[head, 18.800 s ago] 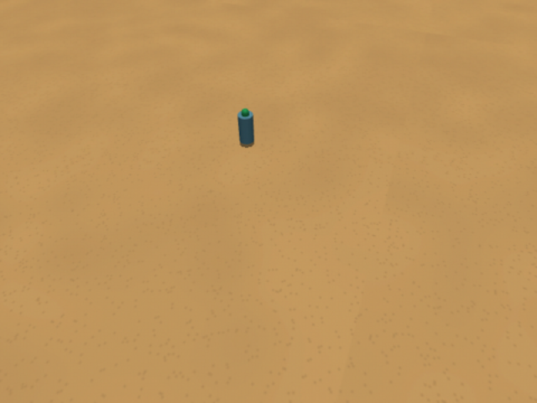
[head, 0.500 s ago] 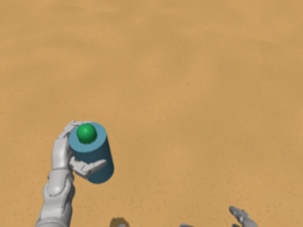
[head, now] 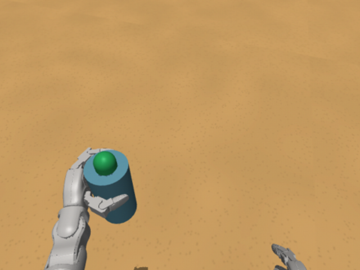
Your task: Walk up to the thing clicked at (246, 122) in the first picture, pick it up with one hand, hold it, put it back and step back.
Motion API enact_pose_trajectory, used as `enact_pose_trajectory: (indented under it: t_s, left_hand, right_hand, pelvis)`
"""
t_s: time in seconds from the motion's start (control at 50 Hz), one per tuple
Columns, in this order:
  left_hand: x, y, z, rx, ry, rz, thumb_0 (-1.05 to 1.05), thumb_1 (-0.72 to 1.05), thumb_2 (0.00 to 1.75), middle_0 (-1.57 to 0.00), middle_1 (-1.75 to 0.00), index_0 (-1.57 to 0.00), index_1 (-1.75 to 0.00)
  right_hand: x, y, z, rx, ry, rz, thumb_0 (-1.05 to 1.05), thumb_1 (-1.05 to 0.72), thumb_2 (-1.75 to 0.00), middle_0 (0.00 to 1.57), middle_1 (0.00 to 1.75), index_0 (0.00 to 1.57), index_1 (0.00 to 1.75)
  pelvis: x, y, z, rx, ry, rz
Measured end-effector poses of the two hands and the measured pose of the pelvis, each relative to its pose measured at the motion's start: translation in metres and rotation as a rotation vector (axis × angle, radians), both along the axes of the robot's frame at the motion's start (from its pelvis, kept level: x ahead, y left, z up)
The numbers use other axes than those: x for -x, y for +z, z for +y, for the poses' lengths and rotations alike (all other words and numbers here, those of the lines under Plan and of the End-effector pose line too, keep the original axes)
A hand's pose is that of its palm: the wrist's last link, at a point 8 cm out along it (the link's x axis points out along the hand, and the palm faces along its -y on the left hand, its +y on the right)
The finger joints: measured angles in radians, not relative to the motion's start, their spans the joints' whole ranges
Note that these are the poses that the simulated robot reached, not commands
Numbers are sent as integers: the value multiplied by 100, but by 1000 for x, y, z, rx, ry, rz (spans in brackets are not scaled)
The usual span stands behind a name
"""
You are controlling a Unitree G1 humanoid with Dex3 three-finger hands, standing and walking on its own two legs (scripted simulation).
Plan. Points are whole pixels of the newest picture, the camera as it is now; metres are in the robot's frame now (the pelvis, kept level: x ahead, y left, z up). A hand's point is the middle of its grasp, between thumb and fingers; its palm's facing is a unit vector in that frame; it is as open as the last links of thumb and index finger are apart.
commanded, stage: hold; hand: left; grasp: from the side
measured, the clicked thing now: (112, 185) +0.32 +0.16 +0.01
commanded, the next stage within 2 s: none
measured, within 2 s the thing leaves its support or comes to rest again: neither
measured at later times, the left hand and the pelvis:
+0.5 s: hand (105, 183) +0.31 +0.17 +0.03, palm faces +0.12 -0.99 -0.02, open 11.9 cm; pelvis -0.01 +0.00 +0.00, yaw +0 degrees
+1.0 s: hand (106, 179) +0.31 +0.17 +0.04, palm faces +0.10 -0.99 -0.03, open 11.9 cm; pelvis +0.00 +0.00 +0.01, yaw +0 degrees
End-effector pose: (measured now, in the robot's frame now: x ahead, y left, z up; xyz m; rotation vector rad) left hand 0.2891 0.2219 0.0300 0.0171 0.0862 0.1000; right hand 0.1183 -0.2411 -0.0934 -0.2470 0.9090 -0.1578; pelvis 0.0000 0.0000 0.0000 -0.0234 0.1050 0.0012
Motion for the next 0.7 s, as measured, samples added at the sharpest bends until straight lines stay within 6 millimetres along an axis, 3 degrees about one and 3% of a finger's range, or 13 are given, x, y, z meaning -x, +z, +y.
enact_pose_trajectory:
  t_s: [0.7]
  left_hand:
    - [6,12,4,-20,-2,-22,0,-58,106,-60,-96,-60,-95]
  right_hand:
    - [9,2,-2,-5,-5,-8,1,-93,-90,21,30,20,30]
  pelvis:
    - [6,4,-1,-4,2,-25]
